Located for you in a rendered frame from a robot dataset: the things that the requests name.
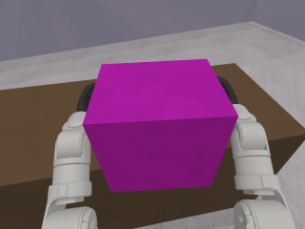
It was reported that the right robot forearm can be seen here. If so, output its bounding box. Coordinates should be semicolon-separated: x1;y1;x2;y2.
230;104;295;227

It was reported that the carton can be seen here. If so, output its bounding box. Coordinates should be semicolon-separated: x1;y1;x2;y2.
82;59;238;193

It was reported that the robot right upper arm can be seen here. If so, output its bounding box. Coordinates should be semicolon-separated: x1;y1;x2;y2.
234;199;295;229

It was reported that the pedestal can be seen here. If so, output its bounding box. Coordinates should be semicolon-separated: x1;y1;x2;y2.
0;63;305;229

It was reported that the robot right hand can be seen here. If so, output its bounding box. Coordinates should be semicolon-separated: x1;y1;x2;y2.
217;76;238;104

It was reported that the robot left upper arm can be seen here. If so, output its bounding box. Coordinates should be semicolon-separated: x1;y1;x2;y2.
43;206;98;229

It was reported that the left robot forearm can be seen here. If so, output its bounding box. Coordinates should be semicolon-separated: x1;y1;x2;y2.
41;112;92;229

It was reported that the robot left hand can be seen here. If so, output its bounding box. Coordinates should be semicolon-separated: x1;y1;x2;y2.
76;83;95;112

